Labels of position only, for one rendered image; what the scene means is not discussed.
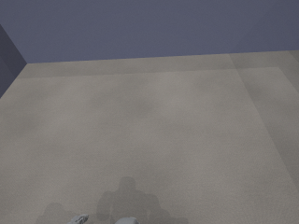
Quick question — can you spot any robot left hand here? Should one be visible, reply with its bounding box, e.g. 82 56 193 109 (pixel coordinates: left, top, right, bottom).
66 214 89 224

